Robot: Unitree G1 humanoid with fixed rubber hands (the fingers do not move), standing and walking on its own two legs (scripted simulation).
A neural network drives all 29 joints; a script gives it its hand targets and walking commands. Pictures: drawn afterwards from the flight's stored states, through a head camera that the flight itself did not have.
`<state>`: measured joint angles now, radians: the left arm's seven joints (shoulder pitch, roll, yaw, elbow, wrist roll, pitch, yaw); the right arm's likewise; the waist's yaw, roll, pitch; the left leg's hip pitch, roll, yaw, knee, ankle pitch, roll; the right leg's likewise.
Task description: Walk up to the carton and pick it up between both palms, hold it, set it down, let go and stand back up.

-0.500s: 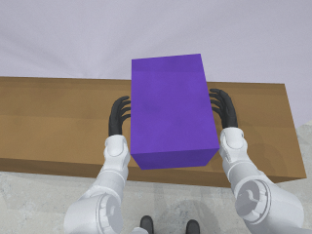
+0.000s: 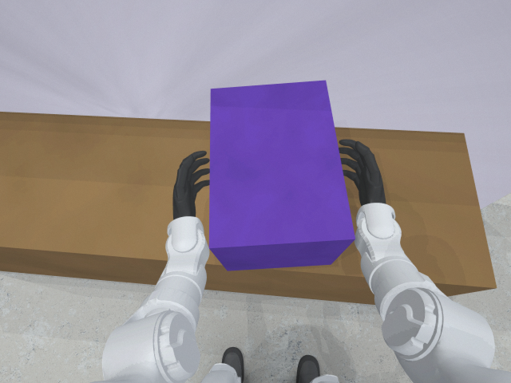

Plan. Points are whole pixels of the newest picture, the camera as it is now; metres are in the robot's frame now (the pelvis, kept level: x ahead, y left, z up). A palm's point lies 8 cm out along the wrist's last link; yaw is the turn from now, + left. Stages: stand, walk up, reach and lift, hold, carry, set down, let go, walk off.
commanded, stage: set down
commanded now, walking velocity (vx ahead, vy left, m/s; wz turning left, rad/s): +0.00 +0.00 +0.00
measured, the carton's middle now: (273, 181) +0.47 +0.03 -0.09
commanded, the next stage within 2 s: none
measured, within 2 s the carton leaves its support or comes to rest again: neither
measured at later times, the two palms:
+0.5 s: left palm (185, 203) +0.40 +0.17 -0.04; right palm (367, 192) +0.43 -0.12 -0.03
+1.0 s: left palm (185, 203) +0.40 +0.17 -0.04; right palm (367, 192) +0.43 -0.12 -0.03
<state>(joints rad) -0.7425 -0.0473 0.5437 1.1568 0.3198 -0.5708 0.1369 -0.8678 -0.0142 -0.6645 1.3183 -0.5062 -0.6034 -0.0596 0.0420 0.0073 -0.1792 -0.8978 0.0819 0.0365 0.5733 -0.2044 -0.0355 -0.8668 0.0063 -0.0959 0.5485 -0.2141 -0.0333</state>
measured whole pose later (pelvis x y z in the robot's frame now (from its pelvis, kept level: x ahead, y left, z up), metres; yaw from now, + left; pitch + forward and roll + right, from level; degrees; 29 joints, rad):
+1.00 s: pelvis +0.00 +0.01 +0.00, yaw -1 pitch +29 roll -1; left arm -0.72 -0.08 0.60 1.07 0.41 -0.54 0.14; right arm -0.86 0.00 -0.70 1.29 -0.53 -0.61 -0.03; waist 0.04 0.00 -0.15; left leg -0.88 0.08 0.04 0.62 -0.24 -0.03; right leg -0.85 0.01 -0.09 0.57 -0.23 -0.03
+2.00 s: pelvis -0.06 -0.01 -0.06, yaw +0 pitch +29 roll +0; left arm -0.81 0.17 0.00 1.31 -0.24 -0.52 0.13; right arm -0.90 -0.28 0.11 1.46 0.30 -0.50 0.00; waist 0.07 0.00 -0.27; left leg -1.18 0.06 -0.02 0.98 -0.32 -0.05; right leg -1.17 0.00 -0.07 1.00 -0.34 -0.05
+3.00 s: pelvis -0.03 +0.00 +0.01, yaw -1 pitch +7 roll +0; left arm -0.12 0.09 -0.03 0.86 -0.12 -0.51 0.17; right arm -0.20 -0.26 0.08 1.12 0.32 -0.61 0.13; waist 0.02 -0.02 -0.06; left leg -0.47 0.04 0.00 0.61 -0.26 -0.04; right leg -0.47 0.02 -0.01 0.62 -0.27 -0.03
